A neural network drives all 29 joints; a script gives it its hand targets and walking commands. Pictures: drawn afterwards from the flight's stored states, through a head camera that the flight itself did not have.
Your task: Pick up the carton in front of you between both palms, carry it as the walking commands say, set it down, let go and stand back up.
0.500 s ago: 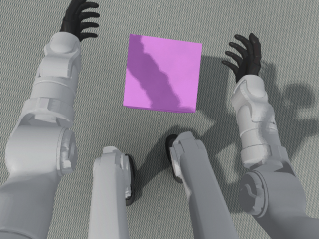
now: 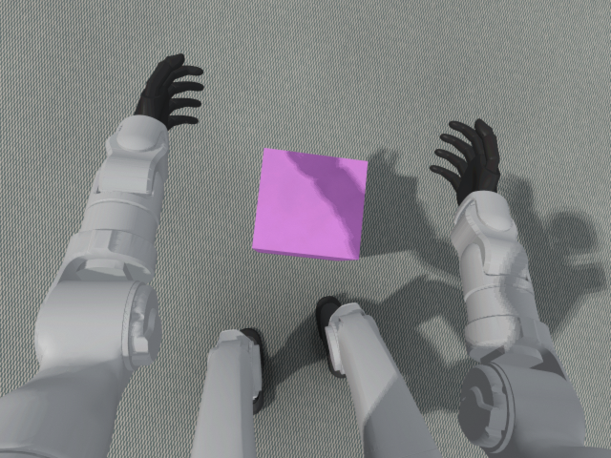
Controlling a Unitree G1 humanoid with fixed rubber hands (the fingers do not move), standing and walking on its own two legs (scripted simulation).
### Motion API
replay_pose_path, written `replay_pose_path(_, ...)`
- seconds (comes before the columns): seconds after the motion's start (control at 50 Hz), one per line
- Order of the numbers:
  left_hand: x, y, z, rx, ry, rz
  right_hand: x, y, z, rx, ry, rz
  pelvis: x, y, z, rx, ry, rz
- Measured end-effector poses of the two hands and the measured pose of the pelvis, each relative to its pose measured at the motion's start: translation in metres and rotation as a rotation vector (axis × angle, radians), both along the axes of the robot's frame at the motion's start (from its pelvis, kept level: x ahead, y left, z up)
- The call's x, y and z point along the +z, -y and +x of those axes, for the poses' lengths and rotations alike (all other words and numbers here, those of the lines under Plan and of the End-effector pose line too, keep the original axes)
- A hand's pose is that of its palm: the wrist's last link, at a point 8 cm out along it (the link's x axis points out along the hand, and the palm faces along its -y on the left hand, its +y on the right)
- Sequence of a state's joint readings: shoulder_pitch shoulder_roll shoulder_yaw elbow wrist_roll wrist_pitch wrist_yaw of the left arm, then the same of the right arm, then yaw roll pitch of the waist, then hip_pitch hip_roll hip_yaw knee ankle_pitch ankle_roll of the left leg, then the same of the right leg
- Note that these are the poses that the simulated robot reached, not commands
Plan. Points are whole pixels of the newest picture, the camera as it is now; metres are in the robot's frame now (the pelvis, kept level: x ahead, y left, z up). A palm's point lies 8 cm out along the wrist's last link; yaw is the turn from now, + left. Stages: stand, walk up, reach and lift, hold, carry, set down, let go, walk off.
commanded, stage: let go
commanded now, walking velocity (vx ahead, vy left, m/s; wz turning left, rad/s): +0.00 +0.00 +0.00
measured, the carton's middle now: (306, 212) +0.44 -0.08 -0.50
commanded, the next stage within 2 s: stand in 1.28 s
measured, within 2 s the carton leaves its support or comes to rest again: neither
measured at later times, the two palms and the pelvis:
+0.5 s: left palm (62, 259) +0.37 +0.18 +0.01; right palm (579, 271) +0.29 -0.26 +0.03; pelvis +0.07 -0.02 +0.11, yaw +1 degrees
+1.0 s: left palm out of the picture +0.25 +0.24 +0.08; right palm (598, 332) +0.25 -0.23 +0.07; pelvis +0.09 +0.01 +0.15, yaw -1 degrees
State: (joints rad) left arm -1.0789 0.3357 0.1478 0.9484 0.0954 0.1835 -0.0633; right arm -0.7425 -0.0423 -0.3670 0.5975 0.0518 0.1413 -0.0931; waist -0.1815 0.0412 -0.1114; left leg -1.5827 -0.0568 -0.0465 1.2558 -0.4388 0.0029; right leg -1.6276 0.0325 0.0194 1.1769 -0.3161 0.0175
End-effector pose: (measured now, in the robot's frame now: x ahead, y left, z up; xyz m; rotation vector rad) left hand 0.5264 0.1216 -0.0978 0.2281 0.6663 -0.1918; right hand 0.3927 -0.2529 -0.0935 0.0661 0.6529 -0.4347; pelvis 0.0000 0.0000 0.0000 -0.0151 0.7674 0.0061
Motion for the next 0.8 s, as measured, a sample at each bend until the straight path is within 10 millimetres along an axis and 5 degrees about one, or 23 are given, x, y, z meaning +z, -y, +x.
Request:
replay_pose_path(0.12,0.023,-0.008,-0.025,0.082,-0.003,0.015,0.022,-0.006,-0.014,0.112,-0.046,-0.017,0.031,0.003,0.014,0.001,0.024,0.007)
replay_pose_path(0.36,0.075,-0.045,-0.126,0.249,-0.05,0.07,0.088,0.0,-0.07,0.364,-0.165,-0.049,0.091,0.015,0.049,0.003,0.247,0.026)
replay_pose_path(0.62,0.137,-0.074,-0.185,0.223,-0.038,0.078,0.157,-0.001,-0.128,0.375,-0.16,-0.061,0.13,0.014,0.082,-0.011,0.498,0.014)
replay_pose_path(0.8,0.165,-0.1,-0.24,0.22,-0.075,0.075,0.165,-0.013,-0.154,0.369,-0.183,-0.045,0.144,0.0,0.089,-0.019,0.663,-0.001)
